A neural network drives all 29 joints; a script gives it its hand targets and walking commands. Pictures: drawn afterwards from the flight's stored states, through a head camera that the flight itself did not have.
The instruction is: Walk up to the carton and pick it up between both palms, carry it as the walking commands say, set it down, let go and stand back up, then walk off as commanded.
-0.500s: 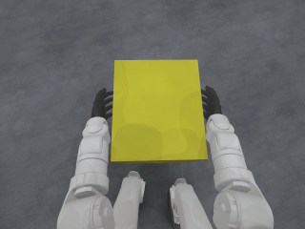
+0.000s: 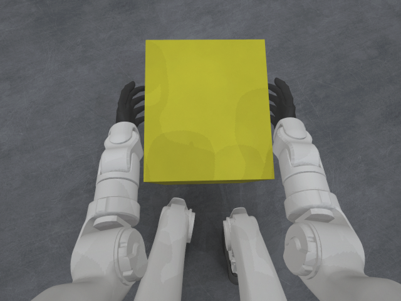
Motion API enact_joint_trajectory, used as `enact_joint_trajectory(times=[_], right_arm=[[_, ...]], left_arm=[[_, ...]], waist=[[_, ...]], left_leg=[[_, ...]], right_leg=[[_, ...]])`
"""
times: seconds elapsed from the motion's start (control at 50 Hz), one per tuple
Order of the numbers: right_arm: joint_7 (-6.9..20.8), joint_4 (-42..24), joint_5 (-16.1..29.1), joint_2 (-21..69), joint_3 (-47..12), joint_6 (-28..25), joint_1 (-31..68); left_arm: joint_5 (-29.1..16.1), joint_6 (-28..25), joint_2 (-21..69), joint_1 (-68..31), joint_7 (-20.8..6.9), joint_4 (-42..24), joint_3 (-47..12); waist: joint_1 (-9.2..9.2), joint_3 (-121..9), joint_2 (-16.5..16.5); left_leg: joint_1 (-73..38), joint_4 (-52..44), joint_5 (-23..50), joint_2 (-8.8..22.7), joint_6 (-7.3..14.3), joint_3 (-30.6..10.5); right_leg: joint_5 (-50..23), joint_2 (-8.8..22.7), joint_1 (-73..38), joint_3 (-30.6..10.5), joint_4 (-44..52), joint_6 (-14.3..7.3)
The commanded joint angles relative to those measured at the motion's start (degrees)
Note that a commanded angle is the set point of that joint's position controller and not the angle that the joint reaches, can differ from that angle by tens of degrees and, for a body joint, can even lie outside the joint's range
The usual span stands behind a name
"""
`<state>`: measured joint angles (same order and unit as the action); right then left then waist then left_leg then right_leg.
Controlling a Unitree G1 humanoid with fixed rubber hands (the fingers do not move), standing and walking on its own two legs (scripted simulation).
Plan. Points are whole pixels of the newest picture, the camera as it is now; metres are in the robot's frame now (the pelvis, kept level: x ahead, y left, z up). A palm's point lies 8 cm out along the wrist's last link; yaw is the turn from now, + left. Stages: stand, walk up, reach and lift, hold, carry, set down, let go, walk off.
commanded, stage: set down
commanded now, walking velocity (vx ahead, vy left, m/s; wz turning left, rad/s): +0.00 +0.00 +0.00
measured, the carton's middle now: (204, 127) +0.45 +0.04 -0.16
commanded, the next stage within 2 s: none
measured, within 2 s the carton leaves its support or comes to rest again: rests again in 1.98 s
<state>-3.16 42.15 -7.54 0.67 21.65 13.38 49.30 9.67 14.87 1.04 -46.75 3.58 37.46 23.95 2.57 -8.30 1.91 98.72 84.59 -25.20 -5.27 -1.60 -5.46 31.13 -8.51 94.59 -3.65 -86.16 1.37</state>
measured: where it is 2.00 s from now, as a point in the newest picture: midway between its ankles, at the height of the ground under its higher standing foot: (203, 256)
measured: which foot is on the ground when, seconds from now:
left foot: down 0.00-1.00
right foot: down 0.00-1.00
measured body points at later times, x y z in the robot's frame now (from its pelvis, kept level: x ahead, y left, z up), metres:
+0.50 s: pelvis -0.02 +0.00 -0.07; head +0.27 +0.03 +0.27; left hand +0.46 +0.20 -0.18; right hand +0.49 -0.11 -0.18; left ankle +0.09 +0.12 -0.54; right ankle +0.06 -0.12 -0.54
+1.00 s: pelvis -0.03 +0.00 -0.13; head +0.31 +0.03 +0.17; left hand +0.49 +0.21 -0.27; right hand +0.52 -0.10 -0.26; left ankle +0.09 +0.12 -0.54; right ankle +0.06 -0.12 -0.54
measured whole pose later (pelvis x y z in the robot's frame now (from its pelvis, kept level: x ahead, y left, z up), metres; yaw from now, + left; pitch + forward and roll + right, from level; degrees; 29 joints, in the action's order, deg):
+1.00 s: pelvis -0.03 +0.00 -0.13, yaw -2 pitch +44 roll -3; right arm -6.1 48.9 -5.5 -6.0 21.4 15.7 72.4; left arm 7.7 17.4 -7.3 -68.9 4.2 43.8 24.9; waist 3.8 3.7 2.3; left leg 124.6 109.0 -28.3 -7.6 -3.3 -5.1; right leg 35.2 -11.4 120.5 -2.5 -111.3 3.4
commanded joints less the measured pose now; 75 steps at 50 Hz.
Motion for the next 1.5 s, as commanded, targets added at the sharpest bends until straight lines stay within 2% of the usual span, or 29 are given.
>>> enact_joint_trajectory(times=[0.0,0.4,0.92,1.3,1.34,1.48], right_arm=[[9.4,-1.94,5.18,56.87,-28.51,-1.7,36.5],[8.11,-0.04,6.54,54.11,-26.69,-0.79,47.37],[7.4,2.51,7.71,49.01,-23.75,0.38,60.36],[7.11,2.28,11.05,44.42,-26.22,-0.87,66.42],[7.05,2.6,11.15,43.74,-26.68,-1.1,67.52],[5.9,-0.4,13.99,45.83,-30.79,-1.73,68.87]], left_arm=[[-5.87,-1.14,56.42,-37.16,-10.38,-0.94,-30.91],[-7.24,-0.18,52.72,-48.12,-10.19,0.42,-28.87],[-8.86,0.86,45.86,-61.08,-12.09,2.44,-25.44],[-11.71,-0.13,41.27,-66.52,-13.15,2.92,-26.57],[-12.15,-0.37,40.49,-67.67,-13.39,2.65,-26.4],[-14.38,-1.16,39.65,-67.85,-13.64,1.05,-27.37]], waist=[[1.27,-54.14,-1.97],[1.92,-57.69,-1.93],[3.3,-59.42,-1.28],[3.98,-57.64,-1.15],[4.48,-55.43,-0.39],[5.99,-60.23,2.69]], left_leg=[[-40.29,-3.69,18.49,-3.71,-1.06,5.75],[-31.97,6.81,18.32,-4.07,-1.53,7.47],[-22.42,17.68,18.17,-3.18,-1.2,9.09],[-19.51,25.84,22.0,-2.15,-0.53,9.21],[-16.93,26.35,20.96,-2.08,-0.47,9.23],[-18.75,28.84,26.57,-2.03,0.25,9.32]], right_leg=[[-14.46,-3.46,-15.3,4.07,7.51,0.35],[-13.6,-4.18,-7.82,5.75,-3.15,0.45],[-13.11,-3.76,0.27,6.97,-14.83,0.18],[-15.53,-3.01,4.52,7.53,-23.06,-0.02],[-15.02,-2.92,4.83,7.34,-23.79,-0.1],[-20.27,-3.13,0.21,7.2,-25.73,0.27]])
